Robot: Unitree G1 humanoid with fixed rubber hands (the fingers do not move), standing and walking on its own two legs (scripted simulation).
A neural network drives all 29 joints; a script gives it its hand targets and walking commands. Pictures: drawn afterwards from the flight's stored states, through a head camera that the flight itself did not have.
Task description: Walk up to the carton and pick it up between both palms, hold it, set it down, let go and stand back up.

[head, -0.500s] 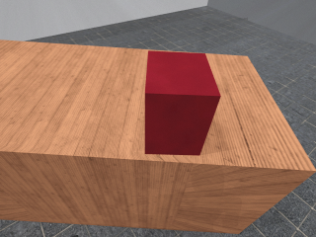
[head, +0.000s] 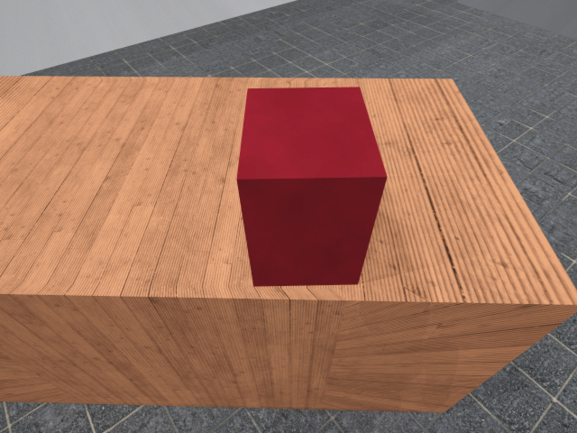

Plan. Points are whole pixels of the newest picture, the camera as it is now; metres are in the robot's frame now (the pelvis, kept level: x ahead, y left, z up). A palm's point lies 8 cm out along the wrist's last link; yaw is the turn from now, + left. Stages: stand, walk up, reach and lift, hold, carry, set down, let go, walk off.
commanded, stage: walk up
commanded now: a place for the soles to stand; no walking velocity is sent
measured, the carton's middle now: (304, 190) +0.47 -0.01 +0.07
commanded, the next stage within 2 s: reach and lift in 1.62 s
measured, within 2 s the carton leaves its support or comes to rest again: neither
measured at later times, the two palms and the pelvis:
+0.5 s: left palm out of the picture +0.07 +0.26 -0.12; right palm out of the picture +0.04 -0.26 -0.13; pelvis +0.01 +0.00 +0.00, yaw -3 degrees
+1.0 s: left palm out of the picture +0.13 +0.24 -0.13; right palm out of the picture +0.00 -0.27 -0.13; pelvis +0.02 +0.00 -0.01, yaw -10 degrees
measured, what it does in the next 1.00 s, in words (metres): stands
